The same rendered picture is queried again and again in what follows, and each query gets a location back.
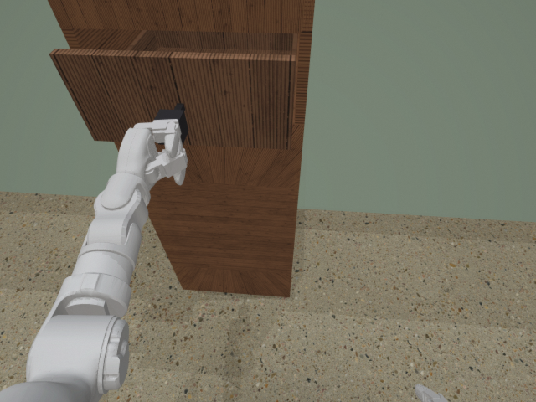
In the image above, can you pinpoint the cabinet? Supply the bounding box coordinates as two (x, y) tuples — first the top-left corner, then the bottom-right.
(48, 0), (315, 297)

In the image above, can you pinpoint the handle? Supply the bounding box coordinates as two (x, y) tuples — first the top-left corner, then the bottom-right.
(154, 103), (188, 145)

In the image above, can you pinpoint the robot left upper arm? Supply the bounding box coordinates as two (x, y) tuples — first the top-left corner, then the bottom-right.
(0, 315), (130, 402)

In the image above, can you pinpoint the right robot hand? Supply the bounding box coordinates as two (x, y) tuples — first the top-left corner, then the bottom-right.
(415, 384), (448, 402)

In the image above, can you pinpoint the drawer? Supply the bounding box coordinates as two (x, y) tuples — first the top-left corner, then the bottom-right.
(49, 30), (298, 150)

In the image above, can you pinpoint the left robot hand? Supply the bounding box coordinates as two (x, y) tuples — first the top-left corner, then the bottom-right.
(116, 119), (188, 191)

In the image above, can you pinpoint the left robot forearm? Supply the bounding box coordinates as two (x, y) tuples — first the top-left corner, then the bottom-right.
(26, 173), (151, 382)

